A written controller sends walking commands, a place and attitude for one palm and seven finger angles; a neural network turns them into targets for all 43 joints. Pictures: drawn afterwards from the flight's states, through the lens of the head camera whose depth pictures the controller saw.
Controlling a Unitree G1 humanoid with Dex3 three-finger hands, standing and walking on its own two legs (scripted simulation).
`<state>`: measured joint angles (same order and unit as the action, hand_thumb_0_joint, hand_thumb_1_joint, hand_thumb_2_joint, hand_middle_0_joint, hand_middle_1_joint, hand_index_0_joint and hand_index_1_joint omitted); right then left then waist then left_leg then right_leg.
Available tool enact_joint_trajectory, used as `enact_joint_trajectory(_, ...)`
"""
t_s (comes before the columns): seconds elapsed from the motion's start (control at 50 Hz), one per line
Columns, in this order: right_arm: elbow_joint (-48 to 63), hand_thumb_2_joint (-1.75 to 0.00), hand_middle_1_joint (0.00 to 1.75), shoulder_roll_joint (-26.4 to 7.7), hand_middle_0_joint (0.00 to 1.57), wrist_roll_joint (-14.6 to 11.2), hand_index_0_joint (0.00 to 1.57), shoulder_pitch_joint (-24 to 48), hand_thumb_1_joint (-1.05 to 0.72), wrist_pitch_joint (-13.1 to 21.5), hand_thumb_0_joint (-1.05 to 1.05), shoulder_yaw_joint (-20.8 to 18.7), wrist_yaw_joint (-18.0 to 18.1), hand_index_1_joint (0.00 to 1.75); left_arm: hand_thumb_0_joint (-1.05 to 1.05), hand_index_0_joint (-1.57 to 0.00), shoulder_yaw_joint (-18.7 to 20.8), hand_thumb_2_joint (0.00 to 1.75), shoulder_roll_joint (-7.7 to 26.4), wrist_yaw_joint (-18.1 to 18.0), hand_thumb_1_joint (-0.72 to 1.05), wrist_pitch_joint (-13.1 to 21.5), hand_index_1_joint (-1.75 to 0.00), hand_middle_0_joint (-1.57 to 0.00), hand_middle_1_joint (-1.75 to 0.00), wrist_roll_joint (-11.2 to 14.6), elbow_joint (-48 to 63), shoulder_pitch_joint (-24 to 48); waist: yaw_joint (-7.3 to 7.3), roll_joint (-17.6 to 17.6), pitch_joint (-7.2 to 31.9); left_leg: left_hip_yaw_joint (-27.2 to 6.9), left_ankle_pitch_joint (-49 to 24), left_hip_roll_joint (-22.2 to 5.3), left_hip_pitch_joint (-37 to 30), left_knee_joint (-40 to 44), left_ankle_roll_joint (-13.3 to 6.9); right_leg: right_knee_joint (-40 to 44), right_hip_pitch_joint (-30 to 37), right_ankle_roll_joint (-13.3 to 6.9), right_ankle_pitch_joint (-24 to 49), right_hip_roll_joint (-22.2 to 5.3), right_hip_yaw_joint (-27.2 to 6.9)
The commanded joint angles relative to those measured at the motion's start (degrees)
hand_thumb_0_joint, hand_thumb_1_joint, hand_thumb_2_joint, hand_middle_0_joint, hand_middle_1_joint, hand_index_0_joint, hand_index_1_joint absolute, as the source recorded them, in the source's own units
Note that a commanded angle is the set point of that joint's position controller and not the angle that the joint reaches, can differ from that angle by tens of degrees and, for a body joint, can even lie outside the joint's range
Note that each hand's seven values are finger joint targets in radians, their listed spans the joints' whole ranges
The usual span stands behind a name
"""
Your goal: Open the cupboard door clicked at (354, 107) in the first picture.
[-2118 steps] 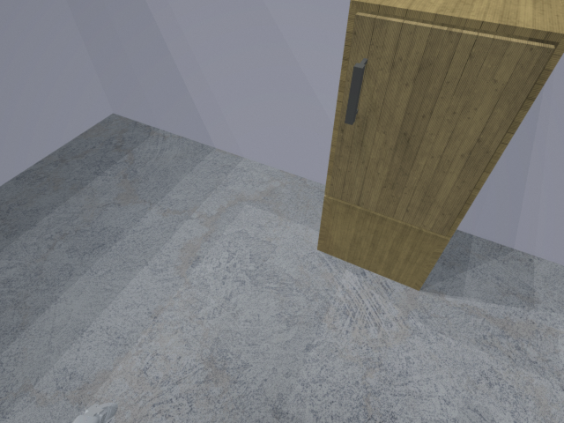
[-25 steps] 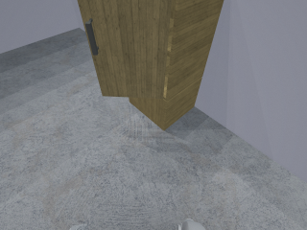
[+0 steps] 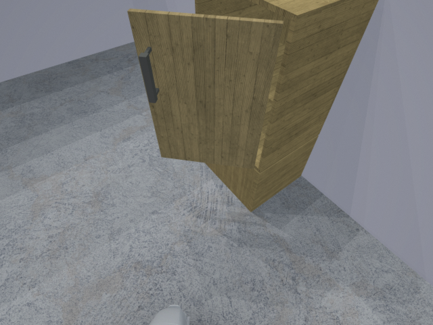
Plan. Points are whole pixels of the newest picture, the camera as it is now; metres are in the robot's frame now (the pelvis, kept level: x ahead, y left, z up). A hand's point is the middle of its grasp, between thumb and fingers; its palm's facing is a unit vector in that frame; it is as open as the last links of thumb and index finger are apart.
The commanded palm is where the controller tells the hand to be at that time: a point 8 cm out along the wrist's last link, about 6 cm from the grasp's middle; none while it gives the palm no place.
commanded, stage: take the last steps up to it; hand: left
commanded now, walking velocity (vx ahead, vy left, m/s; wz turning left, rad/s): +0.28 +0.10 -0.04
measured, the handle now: (151, 75) +0.76 +0.28 +0.02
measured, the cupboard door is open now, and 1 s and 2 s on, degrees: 44 44 44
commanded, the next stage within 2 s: come to a stop and stand still in 0.30 s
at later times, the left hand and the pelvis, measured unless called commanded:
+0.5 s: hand (130, 254) +0.28 +0.24 -0.17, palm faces -0.04 -0.98 -0.22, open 7.3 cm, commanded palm none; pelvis +0.16 +0.06 -0.01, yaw -3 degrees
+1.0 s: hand (128, 283) +0.22 +0.23 -0.19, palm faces -0.01 -0.97 -0.25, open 7.4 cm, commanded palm none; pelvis +0.17 +0.04 -0.02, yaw -2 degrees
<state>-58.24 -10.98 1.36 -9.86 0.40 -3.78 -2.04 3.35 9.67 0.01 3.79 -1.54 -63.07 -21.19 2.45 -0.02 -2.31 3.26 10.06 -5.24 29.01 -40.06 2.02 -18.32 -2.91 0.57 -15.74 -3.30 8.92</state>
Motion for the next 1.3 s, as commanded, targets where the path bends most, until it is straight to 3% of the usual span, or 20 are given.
enact_joint_trajectory(0.0, 4.6, -0.9, 0.3, -1.4, 0.2, -0.1, 0.2, 2.0, -0.9, 2.1, 0.0, 0.6, -0.2, 0.3, 0.0, -0.2, 1.3, 0.9, 9.1, -0.5, 0.9, 0.7, -0.3, -0.2, -0.3, 0.0, 1.8, -1.9, -0.49, -10.3, -1.6, 2.7, 2.2, 2.7, -5.5, 8.3, -1.3, 2.0, -1.5, -6.9, 18.4, -14.8, -8.3)
enact_joint_trajectory(0.04, 1.7, -0.9, 0.3, -4.7, 0.2, 0.3, 0.2, -7.3, -0.9, 2.8, 0.0, 0.0, 0.6, 0.3, 0.0, -0.2, 1.2, 0.9, 8.5, -0.3, 0.9, 0.2, -0.3, -0.2, -0.3, 0.2, 2.1, -0.7, -5.38, -3.1, 2.0, 3.9, 1.0, 4.4, -23.7, 14.9, -2.6, -11.3, -9.9, -4.7, 19.7, -10.5, -4.5)
enact_joint_trajectory(0.08, -1.0, -0.9, 0.3, -14.5, 0.2, 0.8, 0.2, -20.8, -0.9, 2.9, 0.0, -2.2, 2.3, 0.3, 0.0, -0.2, -0.2, 0.9, 3.6, 0.1, 0.9, 0.2, -0.3, -0.2, -0.3, 0.9, 4.8, -1.5, -9.44, 16.9, 12.0, -23.1, -5.8, -17.0, -42.4, 20.6, -12.3, -42.7, -29.7, -0.8, -17.6, 1.3, 0.6)
enact_joint_trajectory(0.1, -1.0, -0.9, 0.3, -14.2, 0.2, 0.4, 0.2, -20.2, -0.9, 2.3, 0.0, -1.9, 3.0, 0.3, 0.0, -0.2, -0.2, 0.9, 3.9, -0.2, 0.9, 0.0, -0.3, -0.2, -0.3, 0.7, 6.1, 1.9, -9.36, 11.9, 10.2, -22.9, -8.9, -19.0, -40.1, 22.0, -14.9, -51.5, -33.5, -2.0, -18.0, -0.5, -5.2)
enact_joint_trajectory(0.24, 0.9, -0.9, 0.3, -5.1, 0.2, -0.1, 0.2, -8.4, -0.9, 4.2, 0.0, 1.3, 3.8, 0.3, 0.0, -0.2, -0.1, 0.9, 1.6, 0.3, 0.9, -2.3, -0.3, -0.2, -0.3, 0.3, 4.2, 1.0, -1.45, 5.9, 3.1, -4.6, -20.5, -10.7, -21.8, 26.4, -11.7, -45.9, -27.9, -0.7, -3.1, -3.9, -7.1)
enact_joint_trajectory(0.4, -0.9, -0.9, 0.3, -5.1, 0.2, 0.4, 0.2, -9.5, -0.9, 3.1, 0.0, 1.4, 3.8, 0.3, 0.0, -0.2, -0.6, 0.9, 1.7, 0.2, 0.9, -3.2, -0.3, -0.2, -0.3, 0.2, 7.8, 8.9, -1.89, 4.4, -1.0, -2.6, -20.2, -10.0, -18.9, 25.0, -11.8, -23.2, -18.9, -1.0, 0.8, -1.4, -4.7)
enact_joint_trajectory(0.46, -1.4, -0.9, 0.3, -4.5, 0.2, -0.2, 0.2, -7.9, -0.9, 2.5, 0.0, 2.1, 4.3, 0.3, 0.0, -0.2, -0.7, 0.9, 3.6, -0.6, 0.9, -2.9, -0.3, -0.2, -0.3, 0.4, 6.0, 4.0, 0.99, -1.4, 1.6, 0.3, -21.5, -6.0, -15.4, 15.6, -6.2, -9.4, -4.5, -0.9, 15.8, -1.3, -6.6)
enact_joint_trajectory(0.5, -1.6, -0.9, 0.3, -3.3, 0.2, -1.3, 0.2, -11.1, -0.9, 1.4, 0.0, 2.0, 4.0, 0.3, 0.0, -0.2, -0.4, 0.9, 9.6, -1.3, 0.9, -2.2, -0.3, -0.2, -0.3, 0.6, 5.3, 2.9, -0.89, -7.9, 5.8, 2.2, 1.6, 1.9, -10.7, 10.0, -0.8, -8.2, 1.9, -7.9, 44.5, -13.4, -19.6)
enact_joint_trajectory(0.52, -2.4, -0.9, 0.3, -2.5, 0.2, -1.4, 0.2, -13.0, -0.9, 0.6, 0.0, 2.2, 3.8, 0.3, 0.0, -0.2, -0.7, 0.9, 11.0, -1.4, 0.9, -2.5, -0.3, -0.2, -0.3, 0.9, 5.7, 4.8, -2.3, -6.8, 4.3, 1.3, 11.0, 2.9, -13.4, 9.7, -0.3, -6.9, -2.4, -10.7, 47.9, -16.8, -18.4)
enact_joint_trajectory(0.58, -4.4, -0.9, 0.3, -2.1, 0.2, -1.4, 0.2, -15.3, -0.9, -0.9, 0.0, 2.1, 4.1, 0.3, 0.0, -0.2, -0.8, 0.9, 9.5, -2.5, 0.9, -2.9, -0.3, -0.2, -0.3, 1.4, 6.5, 8.3, -3.18, -11.6, 8.7, 0.6, 3.6, 1.7, -16.5, 10.8, -0.1, -10.5, -0.9, -9.2, 51.1, -12.9, -14.3)
enact_joint_trajectory(0.64, -4.0, -0.9, 0.3, -3.3, 0.2, -1.3, 0.2, -14.2, -0.9, -1.2, 0.0, 1.3, 4.4, 0.3, 0.0, -0.2, -0.1, 0.9, 9.7, -2.9, 0.9, -3.8, -0.3, -0.2, -0.3, 1.4, 6.8, 8.2, -2.26, -4.6, 9.0, 0.9, -10.3, 1.0, -17.6, 10.9, -0.1, -14.4, -0.6, -8.0, 53.8, -11.6, -12.8)
enact_joint_trajectory(0.7, -2.9, -0.9, 0.3, -4.5, 0.2, -0.7, 0.2, -13.4, -0.9, -1.8, 0.0, 0.5, 4.7, 0.3, 0.0, -0.2, 0.0, 0.9, 8.5, -2.6, 0.9, -4.6, -0.3, -0.2, -0.3, 1.3, 8.0, 10.2, -2.77, 5.1, 7.3, -1.8, -27.6, -3.4, -22.0, 12.6, -1.8, -17.3, -8.7, -5.3, 35.8, -6.7, -9.3)
enact_joint_trajectory(0.74, -2.1, -0.9, 0.3, -5.0, 0.2, -0.2, 0.2, -12.3, -0.9, -1.8, 0.0, 0.4, 4.9, 0.3, 0.0, -0.2, -0.3, 0.9, 6.0, -2.6, 0.9, -5.6, -0.3, -0.2, -0.3, 1.1, 9.6, 13.0, -3.39, 10.2, 2.4, -6.4, -38.3, -9.7, -21.8, 17.8, -6.8, -23.9, -15.6, -2.2, 1.0, -0.1, -5.8)
enact_joint_trajectory(0.8, -0.7, -0.9, 0.3, -5.1, 0.2, 0.4, 0.2, -9.5, -0.9, -1.1, 0.0, 0.6, 5.6, 0.3, 0.0, -0.2, 0.2, 0.9, 4.4, -2.4, 0.9, -6.8, -0.3, -0.2, -0.3, 0.8, 9.8, 13.5, -2.95, 7.6, -1.6, -8.1, -35.3, -12.4, -18.4, 19.4, -12.4, -34.4, -20.2, -1.8, -13.6, 1.7, -10.5)
enact_joint_trajectory(0.92, 5.0, -0.9, 0.3, -9.5, 0.2, -0.3, 0.2, -5.8, -0.9, -0.5, 0.0, 0.6, 4.0, 0.3, 0.0, -0.2, -1.7, 0.9, 10.6, -2.4, 0.9, -4.2, -0.3, -0.2, -0.3, 0.7, 10.4, 3.1, -1.67, 4.1, 2.6, -3.4, -31.6, -3.5, -24.3, 12.8, -4.8, -10.0, -8.7, -1.0, 5.3, 2.6, -4.9)
enact_joint_trajectory(0.94, 6.9, -0.9, 0.3, -8.3, 0.2, -0.2, 0.2, -4.7, -0.9, 1.0, 0.0, -0.4, 4.1, 0.3, 0.0, -0.2, -1.0, 0.9, 6.9, -2.9, 0.9, -4.0, -0.3, -0.2, -0.3, 0.2, 11.3, 1.5, -1.09, -2.6, 6.9, -3.1, -30.1, -3.2, -20.6, 4.9, -4.1, -11.7, -7.6, -1.9, 21.2, -0.6, -9.9)
enact_joint_trajectory(0.98, 6.9, -0.9, 0.3, -5.2, 0.2, -0.6, 0.2, -6.9, -0.9, 0.7, 0.0, -0.4, 4.5, 0.3, 0.0, -0.2, -0.6, 0.9, 9.4, -3.4, 0.9, -3.5, -0.3, -0.2, -0.3, 0.2, 11.8, 2.7, -3.14, -1.7, 10.3, -0.8, -13.8, 2.2, -16.3, 4.5, -2.8, -15.1, -1.3, -5.5, 43.3, -7.3, -16.0)
enact_joint_trajectory(1.04, 9.3, -0.9, 0.3, -3.0, 0.2, -0.7, 0.2, -1.1, -0.9, -0.5, 0.0, -0.1, 3.8, 0.3, 0.0, -0.2, 0.1, 0.9, 10.1, -3.7, 0.9, -2.6, -0.3, -0.2, -0.3, -0.1, 11.9, -1.0, -0.74, -12.6, 9.0, -1.2, 15.6, 5.6, -5.2, -1.3, -2.9, -13.1, 6.3, -9.6, 56.7, -11.3, -21.9)
enact_joint_trajectory(1.18, 8.5, -0.9, 0.3, -9.1, 0.2, -0.7, 0.2, -2.0, -0.9, -0.7, 0.0, -1.5, 2.8, 0.3, 0.0, -0.2, 0.6, 0.9, 14.6, -2.8, 0.9, -2.2, -0.3, -0.2, -0.3, 0.2, 15.7, 9.2, -5.33, -6.0, 1.9, -3.9, 3.8, 4.1, -20.0, 8.9, -3.9, -4.2, -16.5, -6.5, 9.4, -6.3, -18.8)
enact_joint_trajectory(1.28, 8.8, -0.9, 0.3, -12.9, 0.2, 0.2, 0.2, 2.5, -0.9, -0.1, 0.0, -1.0, 2.4, 0.3, 0.0, -0.2, 0.5, 0.9, 14.8, -1.9, 0.9, -2.7, -0.3, -0.2, -0.3, 0.0, 13.9, 8.0, -2.64, 4.5, -4.8, -10.0, 15.7, -0.2, -9.7, 18.7, -5.9, -2.4, -15.8, -3.0, -9.5, -1.0, -14.8)
